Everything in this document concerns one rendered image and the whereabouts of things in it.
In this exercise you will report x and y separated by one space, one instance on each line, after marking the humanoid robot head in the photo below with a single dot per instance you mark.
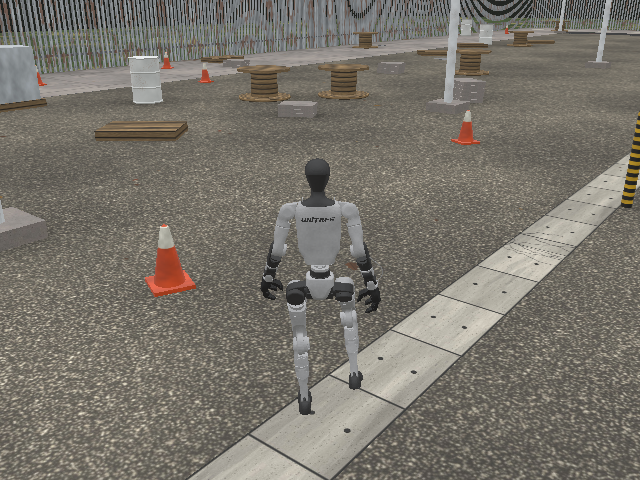
317 172

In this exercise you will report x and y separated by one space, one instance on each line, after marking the robot left hand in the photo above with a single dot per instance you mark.
270 285

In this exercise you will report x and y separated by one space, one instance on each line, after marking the robot left forearm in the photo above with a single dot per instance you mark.
271 265

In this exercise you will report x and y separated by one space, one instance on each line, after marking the right robot upper arm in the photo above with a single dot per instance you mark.
350 211

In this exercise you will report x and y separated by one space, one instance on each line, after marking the left robot upper arm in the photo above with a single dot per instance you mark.
286 213

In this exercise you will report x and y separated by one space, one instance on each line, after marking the robot right forearm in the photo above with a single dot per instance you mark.
366 270

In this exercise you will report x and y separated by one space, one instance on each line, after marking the robot right hand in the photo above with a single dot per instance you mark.
374 298

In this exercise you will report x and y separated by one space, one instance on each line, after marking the left robot thigh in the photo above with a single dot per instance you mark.
296 302

